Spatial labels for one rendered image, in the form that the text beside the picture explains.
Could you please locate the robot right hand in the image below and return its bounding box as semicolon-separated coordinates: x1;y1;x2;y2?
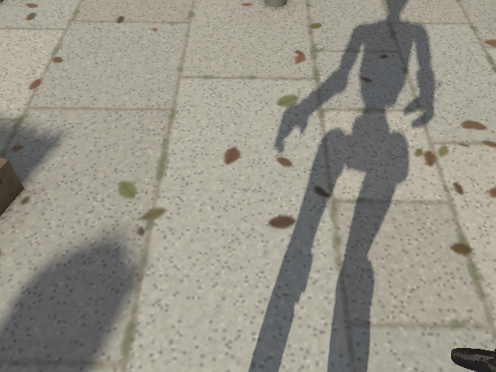
451;348;496;372

